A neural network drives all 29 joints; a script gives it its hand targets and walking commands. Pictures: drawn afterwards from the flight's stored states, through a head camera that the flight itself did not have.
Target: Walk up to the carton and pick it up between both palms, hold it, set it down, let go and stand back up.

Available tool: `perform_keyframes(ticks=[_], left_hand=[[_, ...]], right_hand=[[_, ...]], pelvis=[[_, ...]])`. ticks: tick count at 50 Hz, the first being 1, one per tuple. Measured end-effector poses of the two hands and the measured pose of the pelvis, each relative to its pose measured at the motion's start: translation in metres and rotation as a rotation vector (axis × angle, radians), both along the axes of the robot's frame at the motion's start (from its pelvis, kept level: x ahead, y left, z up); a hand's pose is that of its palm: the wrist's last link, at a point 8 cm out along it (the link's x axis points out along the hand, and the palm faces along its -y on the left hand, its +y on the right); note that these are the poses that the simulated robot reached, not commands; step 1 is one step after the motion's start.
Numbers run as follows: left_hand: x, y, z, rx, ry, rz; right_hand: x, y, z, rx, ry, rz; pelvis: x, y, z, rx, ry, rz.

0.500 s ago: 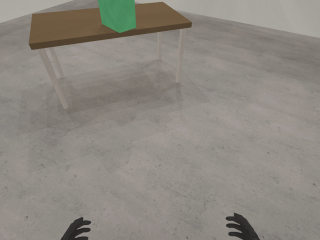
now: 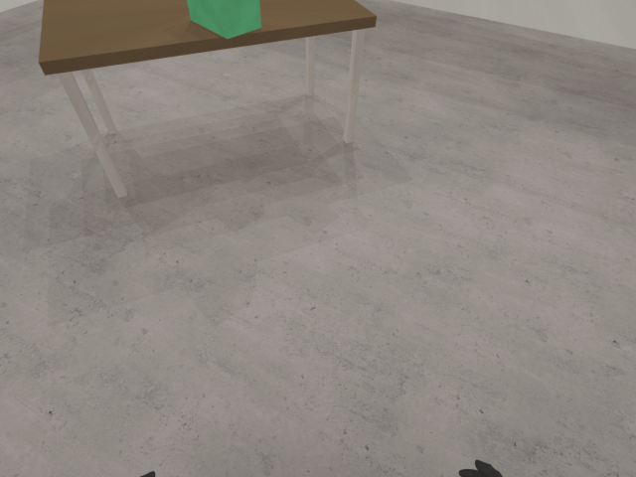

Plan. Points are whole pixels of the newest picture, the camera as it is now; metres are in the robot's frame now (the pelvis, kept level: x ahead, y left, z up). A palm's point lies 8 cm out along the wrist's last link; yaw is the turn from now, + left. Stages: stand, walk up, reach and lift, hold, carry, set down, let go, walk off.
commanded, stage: stand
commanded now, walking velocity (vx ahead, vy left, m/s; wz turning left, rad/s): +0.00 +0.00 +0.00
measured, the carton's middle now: out of the picture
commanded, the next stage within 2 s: walk up in 1.30 s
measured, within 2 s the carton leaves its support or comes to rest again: neither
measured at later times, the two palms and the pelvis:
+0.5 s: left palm out of the picture +0.10 +0.23 -0.10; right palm out of the picture +0.09 -0.24 -0.10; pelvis -0.01 -0.01 +0.00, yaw +0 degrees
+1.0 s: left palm out of the picture +0.07 +0.23 -0.10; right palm out of the picture +0.06 -0.25 -0.11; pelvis -0.01 -0.01 +0.01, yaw -1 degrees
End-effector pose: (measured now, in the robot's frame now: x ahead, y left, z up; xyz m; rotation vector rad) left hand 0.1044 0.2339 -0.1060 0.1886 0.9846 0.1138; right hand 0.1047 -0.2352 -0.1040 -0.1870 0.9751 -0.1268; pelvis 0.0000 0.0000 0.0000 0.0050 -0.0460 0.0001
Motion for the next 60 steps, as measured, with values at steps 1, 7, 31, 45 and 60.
perform_keyframes(ticks=[1,7,31,45,60], left_hand=[[0.001,0.000,0.001,0.002,-0.004,0.000],[0.005,0.001,0.006,0.011,-0.029,-0.001],[-0.014,-0.005,0.006,0.008,0.004,0.000],[-0.027,-0.003,0.003,0.011,0.037,0.009],[-0.038,0.001,0.001,0.012,0.069,0.018]], right_hand=[[0.000,-0.001,0.001,0.000,-0.004,-0.001],[0.002,-0.003,0.003,0.001,-0.024,-0.005],[-0.030,-0.011,-0.001,0.006,0.040,-0.031],[-0.045,-0.013,-0.003,0.002,0.077,-0.042],[-0.052,-0.010,-0.004,0.001,0.100,-0.048]], pelvis=[[0.000,0.000,0.000,0.000,-0.001,0.000],[-0.001,-0.002,0.001,0.002,-0.003,-0.002],[-0.008,-0.007,0.005,0.004,-0.005,-0.008],[-0.011,-0.007,0.007,0.003,-0.004,-0.011],[-0.011,-0.005,0.009,0.002,-0.003,-0.014]])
